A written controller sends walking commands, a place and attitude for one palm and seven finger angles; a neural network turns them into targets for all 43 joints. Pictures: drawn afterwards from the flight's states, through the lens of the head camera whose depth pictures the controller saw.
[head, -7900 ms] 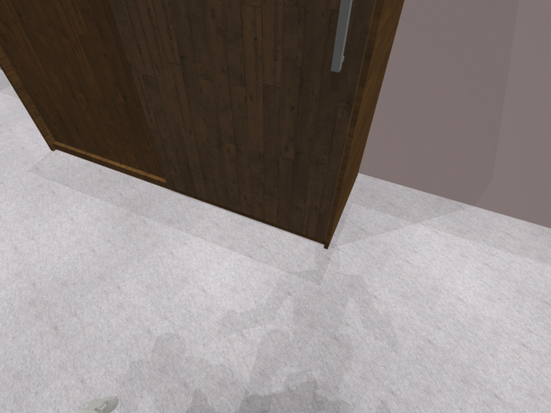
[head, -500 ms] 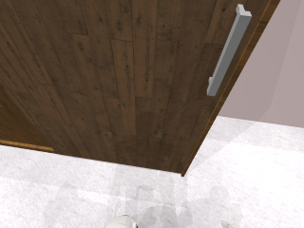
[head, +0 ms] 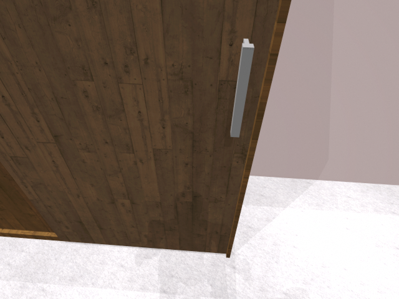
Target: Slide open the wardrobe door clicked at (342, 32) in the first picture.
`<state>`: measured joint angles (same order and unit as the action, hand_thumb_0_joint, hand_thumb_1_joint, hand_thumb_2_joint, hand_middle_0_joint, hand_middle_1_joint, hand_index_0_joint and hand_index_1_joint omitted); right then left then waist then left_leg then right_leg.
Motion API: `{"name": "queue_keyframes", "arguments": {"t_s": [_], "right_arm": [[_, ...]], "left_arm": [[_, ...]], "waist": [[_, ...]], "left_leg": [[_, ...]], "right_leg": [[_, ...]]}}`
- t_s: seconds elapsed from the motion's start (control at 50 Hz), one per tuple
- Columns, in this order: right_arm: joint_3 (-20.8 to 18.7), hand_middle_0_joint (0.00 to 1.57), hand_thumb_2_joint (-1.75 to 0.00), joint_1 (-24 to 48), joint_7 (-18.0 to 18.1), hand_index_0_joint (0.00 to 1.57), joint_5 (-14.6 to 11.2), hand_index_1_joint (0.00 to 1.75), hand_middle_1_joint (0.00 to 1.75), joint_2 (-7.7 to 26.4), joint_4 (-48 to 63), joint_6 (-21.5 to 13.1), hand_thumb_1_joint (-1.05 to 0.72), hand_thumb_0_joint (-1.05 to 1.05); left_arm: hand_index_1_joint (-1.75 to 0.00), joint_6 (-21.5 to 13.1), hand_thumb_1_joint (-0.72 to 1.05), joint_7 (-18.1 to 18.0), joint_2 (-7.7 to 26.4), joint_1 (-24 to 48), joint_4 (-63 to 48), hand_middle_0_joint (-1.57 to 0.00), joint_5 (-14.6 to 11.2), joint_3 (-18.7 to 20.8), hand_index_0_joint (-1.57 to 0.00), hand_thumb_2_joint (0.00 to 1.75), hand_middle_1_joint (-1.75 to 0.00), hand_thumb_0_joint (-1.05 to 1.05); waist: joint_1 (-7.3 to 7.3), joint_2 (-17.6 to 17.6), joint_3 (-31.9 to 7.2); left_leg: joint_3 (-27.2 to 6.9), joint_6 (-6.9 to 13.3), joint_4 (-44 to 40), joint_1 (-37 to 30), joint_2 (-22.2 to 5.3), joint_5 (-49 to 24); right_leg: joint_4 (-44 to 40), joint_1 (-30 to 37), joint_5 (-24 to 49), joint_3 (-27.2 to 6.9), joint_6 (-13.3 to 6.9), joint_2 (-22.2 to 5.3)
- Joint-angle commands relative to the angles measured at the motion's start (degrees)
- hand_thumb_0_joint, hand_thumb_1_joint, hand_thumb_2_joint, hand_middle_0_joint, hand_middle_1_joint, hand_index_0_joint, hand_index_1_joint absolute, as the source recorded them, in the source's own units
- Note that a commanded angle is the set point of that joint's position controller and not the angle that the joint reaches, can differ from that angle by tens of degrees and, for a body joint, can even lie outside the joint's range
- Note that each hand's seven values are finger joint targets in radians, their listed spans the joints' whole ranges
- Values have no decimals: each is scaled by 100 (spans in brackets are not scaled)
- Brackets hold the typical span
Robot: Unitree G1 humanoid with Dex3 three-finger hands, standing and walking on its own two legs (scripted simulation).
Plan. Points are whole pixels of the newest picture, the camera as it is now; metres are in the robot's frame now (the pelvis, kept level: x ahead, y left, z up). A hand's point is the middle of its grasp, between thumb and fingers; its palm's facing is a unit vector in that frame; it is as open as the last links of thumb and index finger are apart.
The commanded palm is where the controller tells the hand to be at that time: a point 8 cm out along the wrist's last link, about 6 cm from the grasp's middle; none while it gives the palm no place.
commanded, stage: come to a stop and stand still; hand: right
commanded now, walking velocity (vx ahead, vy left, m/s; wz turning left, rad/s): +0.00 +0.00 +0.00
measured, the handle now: (239, 91) +0.52 -0.06 +0.20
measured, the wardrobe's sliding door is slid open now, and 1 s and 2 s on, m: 0.00 0.00 0.00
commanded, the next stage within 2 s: look again from close up in 1.24 s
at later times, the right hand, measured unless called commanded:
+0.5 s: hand out of the picture +0.02 -0.24 -0.15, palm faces +0.00 +0.97 -0.26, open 7.4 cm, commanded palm none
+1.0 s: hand out of the picture +0.04 -0.23 -0.14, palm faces -0.01 +0.96 -0.27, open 7.4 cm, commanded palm none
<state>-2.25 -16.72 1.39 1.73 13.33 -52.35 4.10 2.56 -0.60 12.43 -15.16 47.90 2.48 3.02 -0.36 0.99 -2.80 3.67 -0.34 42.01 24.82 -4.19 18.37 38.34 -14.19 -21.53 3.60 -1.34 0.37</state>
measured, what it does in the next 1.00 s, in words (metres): stands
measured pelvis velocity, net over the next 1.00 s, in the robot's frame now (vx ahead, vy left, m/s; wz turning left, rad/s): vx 0.00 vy -0.02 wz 0.00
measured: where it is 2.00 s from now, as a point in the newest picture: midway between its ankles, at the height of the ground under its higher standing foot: outside the picture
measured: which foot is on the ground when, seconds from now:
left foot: down 0.00-1.00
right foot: down 0.00-1.00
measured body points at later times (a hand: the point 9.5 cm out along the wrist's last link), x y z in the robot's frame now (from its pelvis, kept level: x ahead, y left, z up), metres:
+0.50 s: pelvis -0.03 -0.04 +0.01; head -0.04 -0.04 +0.46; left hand -0.02 +0.21 -0.13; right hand +0.02 -0.29 -0.13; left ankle +0.06 +0.10 -0.72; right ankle -0.01 -0.11 -0.72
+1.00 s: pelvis +0.00 -0.02 +0.02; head +0.00 -0.02 +0.47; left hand +0.04 +0.25 -0.13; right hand +0.04 -0.28 -0.12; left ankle +0.06 +0.10 -0.72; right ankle -0.01 -0.11 -0.72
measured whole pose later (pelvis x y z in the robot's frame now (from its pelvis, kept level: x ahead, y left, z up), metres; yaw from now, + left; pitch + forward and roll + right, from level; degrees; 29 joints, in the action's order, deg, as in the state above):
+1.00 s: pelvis +0.00 -0.02 +0.02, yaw +0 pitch -2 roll +0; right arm 0.5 -14.8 1.1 1.2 13.6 -58.9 -0.7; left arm -0.8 -0.1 14.9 -13.1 60.7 0.8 0.8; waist 0.2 -0.1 1.1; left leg 3.0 0.2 24.9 14.9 -1.6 8.5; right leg 25.0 -9.1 -14.5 4.0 -2.7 1.8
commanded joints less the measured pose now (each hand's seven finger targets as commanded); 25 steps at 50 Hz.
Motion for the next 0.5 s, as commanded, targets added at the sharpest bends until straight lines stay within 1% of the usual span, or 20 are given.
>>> {"name": "queue_keyframes", "arguments": {"t_s": [0.0,0.02,0.04,0.06,0.08,0.1,0.12,0.14,0.16,0.18,0.2,0.22,0.24,0.26,0.28,0.32,0.34,0.38,0.46,0.48], "right_arm": [[-23,20,-90,-258,-41,20,5,30,30,256,459,-202,-90,0],[-25,20,-90,-409,-36,20,-1,30,30,278,438,-272,-90,0],[-44,20,-90,-449,-17,20,-8,30,30,375,426,-346,-90,0],[-60,20,-90,-395,18,20,-3,30,30,574,469,-425,-90,0],[-39,20,-90,-290,28,20,-24,30,30,714,488,-500,-90,0],[-80,20,-90,-153,44,20,-47,30,30,831,508,-546,-90,0],[-121,20,-90,47,57,20,-50,30,30,952,572,-553,-90,0],[-147,20,-90,212,65,20,-43,30,30,1008,621,-527,-90,0],[-168,20,-90,293,69,20,-39,30,30,1013,648,-504,-90,0],[-151,20,-90,341,74,20,-33,30,30,1013,652,-486,-90,0],[-152,20,-90,315,74,20,-36,30,30,943,630,-470,-90,0],[-141,20,-90,242,72,20,-45,30,30,859,599,-450,-90,0],[-111,20,-90,133,68,20,-47,30,30,753,546,-430,-90,0],[-85,20,-90,-4,57,20,-40,30,30,655,474,-411,-90,0],[-73,20,-90,-114,51,20,-14,30,30,631,409,-405,-90,0],[-60,20,-90,-254,30,20,-12,30,30,526,255,-414,-90,0],[-51,20,-90,-257,27,20,-20,30,30,501,220,-418,-90,0],[-42,20,-90,-190,29,20,-28,30,30,506,181,-433,-90,0],[-56,20,-90,-120,34,20,-19,30,30,645,132,-434,-90,0],[-57,20,-90,-125,38,20,-14,30,30,648,111,-443,-90,0]], "left_arm": [[-30,-155,90,-35,779,460,-567,-20,-29,117,-20,90,-30,0],[-30,-171,90,-46,774,373,-531,-20,-53,100,-20,90,-30,0],[-30,-195,90,-53,710,217,-497,-20,-93,74,-20,90,-30,0],[-30,-221,90,-66,589,27,-471,-20,-146,57,-20,90,-30,0],[-30,-226,90,-53,484,-112,-414,-20,-169,17,-20,90,-30,0],[-30,-214,90,-49,461,-313,-286,-20,-163,17,-20,90,-30,0],[-30,-217,90,-38,587,-349,-205,-20,-161,61,-20,90,-30,0],[-30,-228,90,-21,643,-362,-139,-20,-154,96,-20,90,-30,0],[-30,-254,90,-9,669,-416,-70,-20,-146,112,-20,90,-30,0],[-30,-273,90,2,689,-448,-18,-20,-147,102,-20,90,-30,0],[-30,-310,90,8,728,-470,29,-20,-132,116,-20,90,-30,0],[-30,-334,90,6,764,-414,55,-20,-118,119,-20,90,-30,0],[-30,-347,90,-1,843,-289,60,-20,-108,123,-20,90,-30,0],[-30,-352,90,-13,933,-122,36,-20,-105,133,-20,90,-30,0],[-30,-357,90,-20,969,57,16,-20,-114,140,-20,90,-30,0],[-30,-371,90,-42,903,97,93,-20,-119,110,-20,90,-30,0],[-30,-375,90,-46,868,37,149,-20,-121,104,-20,90,-30,0],[-30,-383,90,-45,826,-101,259,-20,-127,76,-20,90,-30,0],[-30,-378,90,-20,958,-108,419,-20,-136,103,-20,90,-30,0],[-30,-373,90,-14,936,-130,449,-20,-135,98,-20,90,-30,0]], "waist": [[-105,-1014,1282],[-150,-525,1170],[-104,44,1032],[33,538,858],[198,644,721],[298,1047,265],[316,1124,207],[337,966,320],[362,785,335],[364,644,402],[338,297,416],[280,-101,506],[194,-596,598],[85,-953,694],[-32,-1079,675],[-88,-603,564],[-72,-420,526],[-22,-253,494],[6,-330,732],[1,-222,693]], "left_leg": [[5,-24,59,-667,257,-81],[-6,-26,-619,-794,236,-272],[-251,52,-1166,-874,138,-619],[-1012,269,-1449,-784,-293,-1055],[-1540,522,-1752,-591,-751,-1301],[-1743,691,-2073,-510,-916,-604],[-1776,759,-2336,-257,-930,147],[-1672,737,-2472,17,-861,769],[-1526,678,-2454,98,-770,949],[-1306,578,-2345,134,-630,1005],[-1138,495,-2123,74,-467,833],[-877,403,-1832,1,-273,661],[-522,291,-1457,-218,-41,288],[-222,184,-1140,-562,107,-68],[-193,153,-1016,-919,117,-276],[-249,142,-1118,-1258,91,-523],[-287,150,-1240,-1299,69,-585],[-347,168,-1375,-1328,21,-627],[-398,154,-1483,-1285,-36,-481],[-413,157,-1522,-1301,-43,-499]], "right_leg": [[-2007,-1894,-632,-1020,-463,-1061],[-1603,-1578,-231,-946,-388,-981],[-1189,-1330,121,-777,-271,-784],[-685,-1143,289,-491,-148,-408],[-489,-782,121,-305,-70,-171],[-353,-322,-27,-249,-36,-115],[-275,-32,-3,-274,-59,-106],[-341,143,60,-296,-94,-101],[-547,240,131,-328,-129,-102],[-808,268,127,-371,-153,-182],[-1110,175,86,-524,-200,-267],[-1513,-38,-120,-809,-254,-467],[-2037,-344,-452,-1175,-293,-757],[-2528,-789,-929,-1480,-327,-1020],[-2667,-1080,-1059,-1552,-388,-1100],[-2526,-1142,-853,-1369,-358,-1015],[-2444,-1041,-711,-1281,-321,-945],[-2423,-940,-583,-1227,-271,-897],[-2585,-1030,-960,-1226,-226,-878],[-2568,-989,-923,-1244,-236,-875]]}}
